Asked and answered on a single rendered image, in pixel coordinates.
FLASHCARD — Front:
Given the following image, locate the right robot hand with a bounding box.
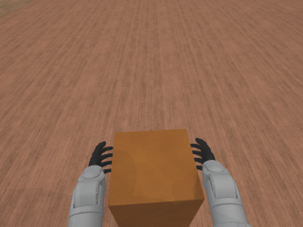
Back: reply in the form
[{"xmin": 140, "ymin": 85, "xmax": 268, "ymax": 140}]
[{"xmin": 190, "ymin": 138, "xmax": 216, "ymax": 170}]

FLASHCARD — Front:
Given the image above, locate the carton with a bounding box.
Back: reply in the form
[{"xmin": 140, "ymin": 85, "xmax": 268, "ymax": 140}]
[{"xmin": 108, "ymin": 129, "xmax": 205, "ymax": 227}]

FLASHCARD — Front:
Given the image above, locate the robot right forearm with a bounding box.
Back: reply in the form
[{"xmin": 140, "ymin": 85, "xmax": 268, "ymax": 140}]
[{"xmin": 202, "ymin": 160, "xmax": 253, "ymax": 227}]

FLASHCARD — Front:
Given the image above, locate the robot left forearm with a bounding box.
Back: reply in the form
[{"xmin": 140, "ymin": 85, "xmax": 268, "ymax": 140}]
[{"xmin": 67, "ymin": 165, "xmax": 106, "ymax": 227}]

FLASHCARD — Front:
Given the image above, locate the left robot hand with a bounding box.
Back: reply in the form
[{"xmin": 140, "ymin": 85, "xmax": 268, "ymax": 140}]
[{"xmin": 88, "ymin": 141, "xmax": 113, "ymax": 174}]

